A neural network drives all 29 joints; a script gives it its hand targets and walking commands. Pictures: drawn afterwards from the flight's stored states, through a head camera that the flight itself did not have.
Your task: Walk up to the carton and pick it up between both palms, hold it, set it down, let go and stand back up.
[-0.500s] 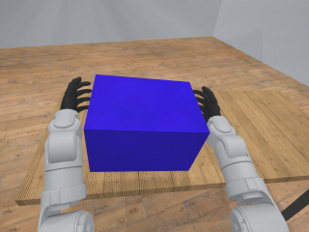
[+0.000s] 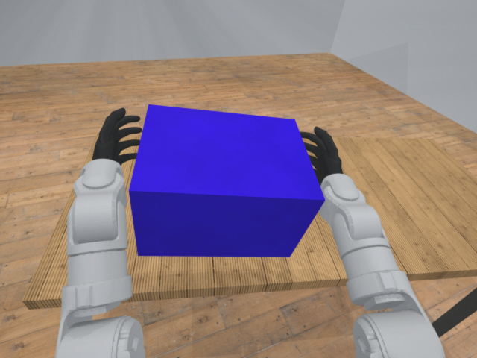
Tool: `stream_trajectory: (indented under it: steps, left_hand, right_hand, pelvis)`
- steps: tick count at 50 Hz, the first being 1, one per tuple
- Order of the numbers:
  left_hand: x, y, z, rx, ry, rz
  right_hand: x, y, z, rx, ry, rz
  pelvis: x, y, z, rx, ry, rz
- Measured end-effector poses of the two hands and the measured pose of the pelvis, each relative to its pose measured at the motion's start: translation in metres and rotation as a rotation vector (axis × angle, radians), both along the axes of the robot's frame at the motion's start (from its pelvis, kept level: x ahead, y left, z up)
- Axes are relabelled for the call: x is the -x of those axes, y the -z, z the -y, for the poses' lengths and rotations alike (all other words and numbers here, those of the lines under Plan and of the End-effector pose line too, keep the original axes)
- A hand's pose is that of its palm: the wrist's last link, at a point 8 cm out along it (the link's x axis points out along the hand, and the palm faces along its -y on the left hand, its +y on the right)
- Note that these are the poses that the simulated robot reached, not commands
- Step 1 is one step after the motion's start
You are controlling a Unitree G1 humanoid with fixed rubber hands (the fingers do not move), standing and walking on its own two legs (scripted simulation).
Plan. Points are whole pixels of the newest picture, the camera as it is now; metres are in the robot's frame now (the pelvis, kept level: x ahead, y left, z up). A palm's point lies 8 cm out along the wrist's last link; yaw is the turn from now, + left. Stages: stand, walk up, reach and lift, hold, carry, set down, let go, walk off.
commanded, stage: hold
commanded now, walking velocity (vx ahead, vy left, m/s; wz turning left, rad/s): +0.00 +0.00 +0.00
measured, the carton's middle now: (221, 183) +0.36 +0.02 +0.15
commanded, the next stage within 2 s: none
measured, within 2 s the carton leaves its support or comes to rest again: neither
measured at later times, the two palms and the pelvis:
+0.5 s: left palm (113, 164) +0.35 +0.18 +0.19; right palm (330, 179) +0.35 -0.17 +0.17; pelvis +0.00 +0.00 +0.00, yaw +0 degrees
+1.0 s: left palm (114, 165) +0.34 +0.18 +0.20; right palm (331, 182) +0.34 -0.17 +0.17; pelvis +0.01 +0.00 +0.00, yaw +0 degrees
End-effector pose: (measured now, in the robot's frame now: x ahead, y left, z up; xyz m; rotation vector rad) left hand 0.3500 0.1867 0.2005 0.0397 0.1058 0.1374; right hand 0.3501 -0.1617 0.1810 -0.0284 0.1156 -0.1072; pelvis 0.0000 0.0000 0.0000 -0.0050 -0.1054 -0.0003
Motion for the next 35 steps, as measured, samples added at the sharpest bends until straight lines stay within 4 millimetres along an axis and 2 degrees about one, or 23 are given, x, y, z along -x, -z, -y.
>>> stream_trajectory:
  steps: [6,14,19,35]
  left_hand:
    - [-0.002,0.008,0.0,-0.003,0.0,-0.039]
    - [0.0,0.0,0.006,-0.018,0.01,-0.006]
    - [0.0,0.006,0.007,-0.011,0.015,-0.032]
    - [-0.002,0.004,0.002,0.0,0.0,-0.011]
  right_hand:
    - [-0.002,0.008,0.0,-0.005,-0.001,-0.039]
    - [0.004,0.008,0.006,-0.022,0.011,-0.006]
    - [0.005,0.012,0.006,-0.009,0.013,-0.032]
    - [-0.003,0.006,0.002,-0.004,-0.001,-0.011]
  pelvis:
    - [-0.002,0.0,-0.001,-0.001,-0.005,0.008]
    - [-0.005,0.0,-0.003,-0.001,0.003,0.018]
    - [-0.005,0.0,-0.003,-0.002,0.01,0.024]
    - [-0.006,0.0,0.001,-0.002,-0.002,-0.001]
